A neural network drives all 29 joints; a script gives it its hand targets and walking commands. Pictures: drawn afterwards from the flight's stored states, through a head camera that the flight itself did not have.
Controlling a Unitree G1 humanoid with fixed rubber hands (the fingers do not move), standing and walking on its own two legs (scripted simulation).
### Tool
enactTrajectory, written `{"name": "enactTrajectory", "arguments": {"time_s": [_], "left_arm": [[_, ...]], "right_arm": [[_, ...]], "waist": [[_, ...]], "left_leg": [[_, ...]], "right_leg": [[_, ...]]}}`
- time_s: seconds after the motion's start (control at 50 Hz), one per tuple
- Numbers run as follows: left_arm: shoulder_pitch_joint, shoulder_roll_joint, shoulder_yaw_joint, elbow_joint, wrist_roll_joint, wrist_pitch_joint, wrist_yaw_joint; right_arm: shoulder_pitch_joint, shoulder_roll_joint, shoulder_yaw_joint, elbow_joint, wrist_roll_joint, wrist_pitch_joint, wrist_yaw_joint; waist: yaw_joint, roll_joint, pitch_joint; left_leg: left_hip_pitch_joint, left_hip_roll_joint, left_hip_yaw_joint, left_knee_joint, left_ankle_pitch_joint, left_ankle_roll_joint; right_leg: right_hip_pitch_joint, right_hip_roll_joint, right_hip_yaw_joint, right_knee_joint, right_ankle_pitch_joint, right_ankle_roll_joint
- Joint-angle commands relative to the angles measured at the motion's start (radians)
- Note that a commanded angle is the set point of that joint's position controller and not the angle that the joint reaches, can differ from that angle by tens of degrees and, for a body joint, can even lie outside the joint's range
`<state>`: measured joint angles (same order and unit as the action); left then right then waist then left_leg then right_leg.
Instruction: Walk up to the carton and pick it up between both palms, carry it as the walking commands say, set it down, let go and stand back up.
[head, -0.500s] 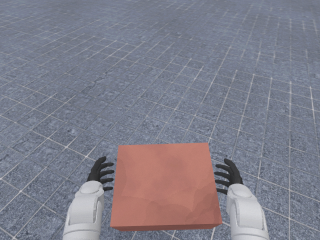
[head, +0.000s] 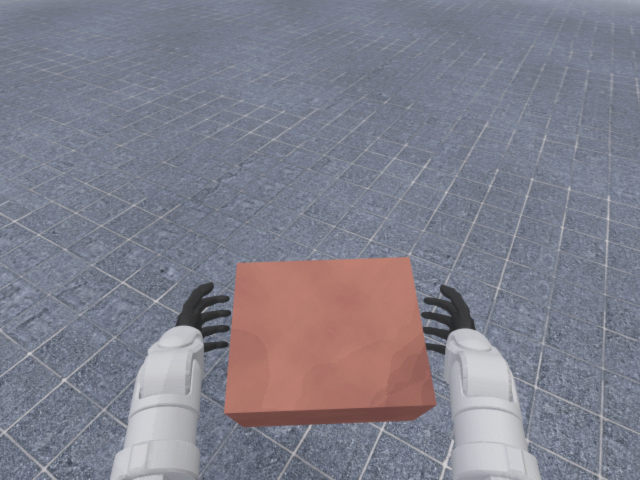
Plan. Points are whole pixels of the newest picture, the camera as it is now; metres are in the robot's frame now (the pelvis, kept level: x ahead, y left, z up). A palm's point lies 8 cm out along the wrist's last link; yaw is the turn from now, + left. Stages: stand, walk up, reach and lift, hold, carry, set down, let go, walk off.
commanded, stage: hold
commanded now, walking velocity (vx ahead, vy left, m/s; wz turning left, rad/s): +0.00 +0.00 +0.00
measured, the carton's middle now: (326, 342) +0.36 -0.02 -0.05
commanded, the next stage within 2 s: set down in 0.16 s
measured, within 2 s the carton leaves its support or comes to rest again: neither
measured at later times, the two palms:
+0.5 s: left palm (200, 348) +0.31 +0.16 +0.01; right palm (460, 356) +0.29 -0.20 +0.01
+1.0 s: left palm (206, 363) +0.33 +0.17 -0.07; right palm (434, 363) +0.33 -0.19 -0.07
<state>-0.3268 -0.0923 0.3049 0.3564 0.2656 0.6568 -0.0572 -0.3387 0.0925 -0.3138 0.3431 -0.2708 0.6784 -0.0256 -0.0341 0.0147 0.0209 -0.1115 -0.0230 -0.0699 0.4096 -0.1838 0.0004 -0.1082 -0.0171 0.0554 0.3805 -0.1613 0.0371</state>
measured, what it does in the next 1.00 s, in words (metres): stands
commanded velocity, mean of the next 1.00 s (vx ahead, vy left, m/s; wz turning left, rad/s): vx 0.00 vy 0.00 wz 0.00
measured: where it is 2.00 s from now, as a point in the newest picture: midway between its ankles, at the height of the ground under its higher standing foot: outside the picture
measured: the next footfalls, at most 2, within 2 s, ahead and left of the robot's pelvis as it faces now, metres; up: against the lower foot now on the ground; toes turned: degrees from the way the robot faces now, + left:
none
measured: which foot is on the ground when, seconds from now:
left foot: down 0.00-1.00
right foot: down 0.00-1.00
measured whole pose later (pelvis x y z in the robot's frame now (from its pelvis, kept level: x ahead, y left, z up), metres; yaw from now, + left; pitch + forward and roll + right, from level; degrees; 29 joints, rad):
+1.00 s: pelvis +0.00 -0.01 -0.02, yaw -1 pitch +17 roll +0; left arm -0.41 -0.12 0.43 0.43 0.29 0.38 -0.09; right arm -0.40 0.11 -0.40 0.42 -0.27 0.40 0.05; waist 0.00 0.01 -0.01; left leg -0.66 -0.01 -0.07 0.58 -0.21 -0.02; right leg -0.66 0.01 0.06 0.55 -0.18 0.03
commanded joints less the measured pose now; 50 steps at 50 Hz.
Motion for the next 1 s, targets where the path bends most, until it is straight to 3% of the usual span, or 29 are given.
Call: {"name": "enactTrajectory", "arguments": {"time_s": [0.0, 0.04, 0.1, 0.12, 0.14, 0.16, 0.22, 0.34, 0.36, 0.42, 0.44, 0.46, 0.48, 0.62, 0.76, 0.8, 0.9, 0.98], "left_arm": [[-0.540, -0.972, -0.651, -0.054, -0.278, -0.025, -0.296], [-0.515, -0.976, -0.637, -0.010, -0.266, 0.000, -0.291], [-0.453, -0.979, -0.608, 0.016, -0.245, 0.020, -0.282], [-0.434, -0.987, -0.598, 0.015, -0.237, 0.023, -0.275], [-0.416, -0.985, -0.595, 0.001, -0.235, 0.025, -0.270], [-0.387, -0.938, -0.629, -0.133, -0.244, 0.029, -0.269], [-0.333, -0.912, -0.613, -0.134, -0.247, 0.034, -0.241], [-0.302, -0.896, -0.600, -0.104, -0.232, -0.009, -0.234], [-0.306, -0.886, -0.593, -0.084, -0.224, -0.016, -0.238], [-0.347, -0.876, -0.600, -0.100, -0.230, -0.066, -0.247], [-0.360, -0.864, -0.592, -0.089, -0.223, -0.078, -0.249], [-0.377, -0.858, -0.592, -0.085, -0.228, -0.090, -0.253], [-0.383, -0.838, -0.577, -0.082, -0.218, -0.104, -0.254], [-0.387, -0.803, -0.475, 0.050, -0.132, -0.170, -0.265], [-0.413, -0.803, -0.437, 0.116, -0.118, -0.244, -0.281], [-0.426, -0.809, -0.438, 0.128, -0.121, -0.263, -0.282], [-0.479, -0.803, -0.434, 0.116, -0.120, -0.297, -0.287], [-0.545, -0.795, -0.420, 0.119, -0.115, -0.305, -0.293]], "right_arm": [[-0.521, 0.910, 0.570, -0.029, 0.255, -0.013, 0.362], [-0.465, 0.874, 0.517, 0.022, 0.234, -0.001, 0.371], [-0.429, 0.843, 0.504, 0.022, 0.229, 0.004, 0.379], [-0.432, 0.839, 0.516, 0.007, 0.237, 0.003, 0.384], [-0.416, 0.832, 0.519, -0.002, 0.240, 0.004, 0.386], [-0.350, 0.899, 0.568, -0.045, 0.303, 0.015, 0.386], [-0.356, 0.840, 0.577, -0.103, 0.312, 0.015, 0.379], [-0.431, 0.777, 0.599, -0.216, 0.294, -0.033, 0.359], [-0.408, 0.777, 0.590, -0.198, 0.283, -0.040, 0.354], [-0.399, 0.797, 0.590, -0.167, 0.259, -0.077, 0.341], [-0.394, 0.804, 0.579, -0.139, 0.250, -0.089, 0.339], [-0.368, 0.804, 0.559, -0.103, 0.234, -0.096, 0.334], [-0.363, 0.810, 0.554, -0.074, 0.225, -0.106, 0.334], [-0.374, 0.819, 0.475, 0.043, 0.166, -0.188, 0.334], [-0.482, 0.826, 0.500, 0.020, 0.178, -0.272, 0.328], [-0.486, 0.827, 0.500, 0.030, 0.173, -0.290, 0.325], [-0.516, 0.820, 0.485, 0.068, 0.159, -0.321, 0.334], [-0.556, 0.812, 0.447, 0.115, 0.138, -0.330, 0.346]], "waist": [[-0.027, -0.016, -0.320], [-0.044, 0.055, -0.259], [-0.035, 0.071, -0.215], [-0.018, 0.089, -0.209], [-0.019, 0.076, -0.195], [-0.012, 0.023, -0.249], [0.003, -0.013, -0.236], [0.008, -0.043, -0.221], [0.005, -0.023, -0.214], [0.006, -0.049, -0.268], [0.010, -0.032, -0.292], [-0.007, -0.048, -0.294], [0.008, -0.047, -0.292], [0.021, -0.010, -0.316], [0.039, -0.023, -0.475], [0.030, -0.039, -0.530], [0.036, -0.037, -0.603], [0.030, -0.025, -0.630]], "left_leg": [[0.150, -0.064, 0.014, -0.094, 0.135, -0.011], [0.130, -0.057, 0.013, -0.124, 0.110, -0.028], [0.135, -0.057, 0.013, -0.146, 0.161, -0.036], [0.133, -0.058, 0.015, -0.150, 0.195, -0.038], [0.133, -0.054, 0.009, -0.152, 0.224, -0.039], [0.117, -0.043, -0.015, -0.177, 0.285, -0.027], [0.105, -0.052, -0.010, -0.173, 0.349, -0.028], [0.097, -0.071, 0.004, -0.156, 0.206, -0.012], [0.080, -0.077, 0.011, -0.150, 0.187, -0.013], [0.091, -0.077, 0.015, -0.120, 0.178, -0.008], [0.091, -0.079, 0.019, -0.107, 0.173, -0.008], [0.078, -0.079, 0.016, -0.100, 0.177, -0.008], [0.058, -0.080, 0.021, -0.096, 0.163, -0.007], [-0.098, -0.087, 0.036, -0.007, 0.166, 0.003], [-0.202, -0.096, 0.040, 0.084, 0.255, 0.014], [-0.230, -0.098, 0.040, 0.102, 0.274, 0.014], [-0.305, -0.099, 0.041, 0.166, 0.306, 0.005], [-0.380, -0.098, 0.049, 0.214, 0.255, 0.000]], "right_leg": [[0.037, 0.086, -0.046, -0.087, 0.081, -0.047], [0.045, 0.088, -0.042, -0.097, 0.072, -0.057], [0.058, 0.095, -0.043, -0.112, 0.104, -0.056], [0.074, 0.096, -0.040, -0.114, 0.120, -0.057], [0.080, 0.099, -0.041, -0.113, 0.137, -0.055], [0.089, 0.120, -0.054, -0.133, 0.198, -0.046], [0.107, 0.120, -0.051, -0.126, 0.241, -0.031], [0.070, 0.107, -0.045, -0.120, 0.148, -0.032], [0.071, 0.106, -0.042, -0.113, 0.149, -0.034], [0.045, 0.108, -0.034, -0.097, 0.140, -0.030], [0.038, 0.107, -0.030, -0.086, 0.141, -0.030], [0.031, 0.109, -0.032, -0.082, 0.148, -0.029], [0.025, 0.110, -0.031, -0.077, 0.141, -0.027], [-0.084, 0.113, -0.024, -0.011, 0.169, -0.027], [-0.125, 0.115, -0.013, 0.076, 0.311, -0.021], [-0.143, 0.119, -0.018, 0.101, 0.335, -0.021], [-0.286, 0.129, -0.037, 0.173, 0.325, -0.026], [-0.411, 0.137, -0.050, 0.222, 0.238, -0.033]]}}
